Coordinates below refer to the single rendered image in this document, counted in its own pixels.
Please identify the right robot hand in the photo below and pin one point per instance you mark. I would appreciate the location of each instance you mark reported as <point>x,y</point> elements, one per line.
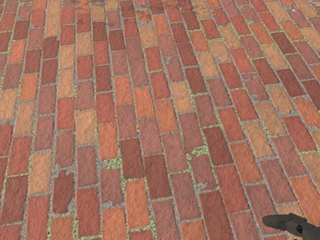
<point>294,224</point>

